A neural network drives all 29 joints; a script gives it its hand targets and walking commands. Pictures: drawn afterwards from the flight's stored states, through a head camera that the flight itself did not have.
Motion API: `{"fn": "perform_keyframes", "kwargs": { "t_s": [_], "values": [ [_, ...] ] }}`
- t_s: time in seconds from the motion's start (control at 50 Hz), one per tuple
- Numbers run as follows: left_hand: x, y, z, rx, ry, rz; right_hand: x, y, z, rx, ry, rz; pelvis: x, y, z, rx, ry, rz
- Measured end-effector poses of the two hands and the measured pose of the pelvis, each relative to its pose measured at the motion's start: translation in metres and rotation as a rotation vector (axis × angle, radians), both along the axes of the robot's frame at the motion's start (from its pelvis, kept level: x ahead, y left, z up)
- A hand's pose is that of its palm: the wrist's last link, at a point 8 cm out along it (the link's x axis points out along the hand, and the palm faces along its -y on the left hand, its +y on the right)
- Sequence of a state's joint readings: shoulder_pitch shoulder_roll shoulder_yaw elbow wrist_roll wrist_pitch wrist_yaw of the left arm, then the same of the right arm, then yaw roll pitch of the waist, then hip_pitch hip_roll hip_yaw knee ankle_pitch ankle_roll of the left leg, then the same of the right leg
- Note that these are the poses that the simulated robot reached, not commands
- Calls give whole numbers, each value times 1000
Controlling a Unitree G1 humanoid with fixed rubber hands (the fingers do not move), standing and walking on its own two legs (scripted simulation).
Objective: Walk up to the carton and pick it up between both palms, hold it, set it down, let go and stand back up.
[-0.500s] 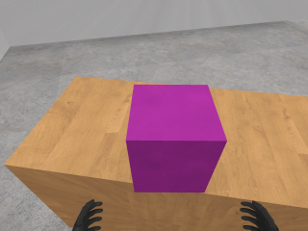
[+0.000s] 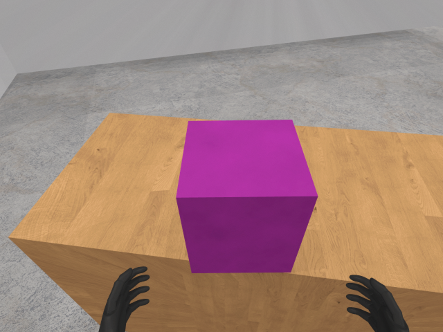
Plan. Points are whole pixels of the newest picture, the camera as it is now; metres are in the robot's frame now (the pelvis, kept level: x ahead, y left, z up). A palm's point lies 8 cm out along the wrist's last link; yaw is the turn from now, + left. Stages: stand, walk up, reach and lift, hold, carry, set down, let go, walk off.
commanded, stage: reach and lift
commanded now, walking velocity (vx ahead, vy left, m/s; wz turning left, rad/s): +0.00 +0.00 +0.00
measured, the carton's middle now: (240, 198) +0.38 +0.02 +0.04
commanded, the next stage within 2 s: none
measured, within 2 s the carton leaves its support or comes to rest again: neither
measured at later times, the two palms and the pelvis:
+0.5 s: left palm (121, 263) +0.21 +0.21 +0.07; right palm (388, 277) +0.23 -0.21 +0.05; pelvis +0.00 +0.00 +0.00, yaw -1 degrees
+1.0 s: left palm (122, 216) +0.27 +0.21 +0.12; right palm (386, 225) +0.29 -0.21 +0.10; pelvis +0.00 -0.01 +0.00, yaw -1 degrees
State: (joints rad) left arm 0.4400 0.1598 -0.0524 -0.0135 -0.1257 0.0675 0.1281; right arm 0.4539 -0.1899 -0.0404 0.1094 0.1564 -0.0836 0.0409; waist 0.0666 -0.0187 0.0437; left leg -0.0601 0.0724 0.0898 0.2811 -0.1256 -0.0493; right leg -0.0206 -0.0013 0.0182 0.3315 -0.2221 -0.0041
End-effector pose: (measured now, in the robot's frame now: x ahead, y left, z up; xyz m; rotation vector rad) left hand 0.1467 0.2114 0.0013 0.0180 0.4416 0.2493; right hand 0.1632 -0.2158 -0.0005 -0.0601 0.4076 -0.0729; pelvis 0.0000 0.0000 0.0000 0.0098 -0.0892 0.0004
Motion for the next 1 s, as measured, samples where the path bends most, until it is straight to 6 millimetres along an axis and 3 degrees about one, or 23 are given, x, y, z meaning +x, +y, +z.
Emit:
{"fn": "perform_keyframes", "kwargs": {
  "t_s": [0.18, 0.3, 0.58, 1.0],
  "values": [
    [16, -4, 17, -19, -79, -17, 17, 5, 24, 13, -97, 7, 0, 0, 0, 2, 8, -3],
    [28, -4, 29, -18, -101, -19, 27, 6, 28, 31, -93, 5, 1, 0, 0, 1, 11, -6],
    [78, -1, 74, -7, -141, -42, 80, 3, 63, 55, -169, 30, 4, 0, 1, 0, 35, -13],
    [123, 1, 115, 4, -160, -59, 129, 4, 105, 70, -213, 49, 1, -6, 1, -1, 50, -17]
  ]
}}
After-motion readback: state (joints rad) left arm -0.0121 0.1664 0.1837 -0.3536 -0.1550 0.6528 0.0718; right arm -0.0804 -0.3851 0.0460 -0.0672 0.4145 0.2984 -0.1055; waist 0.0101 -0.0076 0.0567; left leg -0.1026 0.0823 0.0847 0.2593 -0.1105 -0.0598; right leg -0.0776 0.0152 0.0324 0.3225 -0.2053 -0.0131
